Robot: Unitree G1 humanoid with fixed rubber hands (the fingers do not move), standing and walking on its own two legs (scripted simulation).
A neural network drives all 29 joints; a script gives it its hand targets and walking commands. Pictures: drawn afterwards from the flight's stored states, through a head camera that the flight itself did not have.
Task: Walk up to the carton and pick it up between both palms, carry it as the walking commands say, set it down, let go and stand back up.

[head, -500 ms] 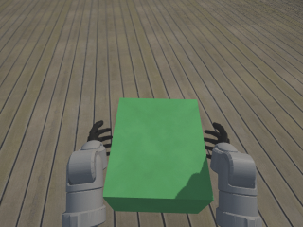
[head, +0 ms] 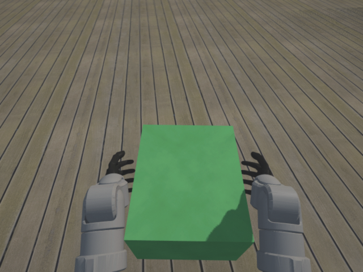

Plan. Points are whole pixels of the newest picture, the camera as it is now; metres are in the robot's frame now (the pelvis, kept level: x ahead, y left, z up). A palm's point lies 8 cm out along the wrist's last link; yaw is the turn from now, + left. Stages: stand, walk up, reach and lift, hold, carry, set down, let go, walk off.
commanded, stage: carry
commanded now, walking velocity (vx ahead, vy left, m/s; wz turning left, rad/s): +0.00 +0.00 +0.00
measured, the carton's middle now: (187, 189) +0.32 +0.00 -0.01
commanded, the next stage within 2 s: none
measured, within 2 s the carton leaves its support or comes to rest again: neither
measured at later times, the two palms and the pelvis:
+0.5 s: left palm (111, 185) +0.29 +0.16 +0.06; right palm (254, 186) +0.29 -0.15 +0.05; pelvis +0.01 +0.01 +0.00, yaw +0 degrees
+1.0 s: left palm (111, 188) +0.29 +0.17 +0.05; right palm (253, 189) +0.29 -0.15 +0.04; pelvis +0.02 +0.01 +0.00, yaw +0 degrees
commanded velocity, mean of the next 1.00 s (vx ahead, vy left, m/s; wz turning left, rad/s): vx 0.00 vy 0.00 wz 0.00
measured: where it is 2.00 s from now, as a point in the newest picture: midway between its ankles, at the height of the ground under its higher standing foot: outside the picture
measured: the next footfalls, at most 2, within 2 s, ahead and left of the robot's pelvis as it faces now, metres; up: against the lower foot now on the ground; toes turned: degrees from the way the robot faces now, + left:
left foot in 1.70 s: -0.02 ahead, +0.13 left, +0.00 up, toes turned +7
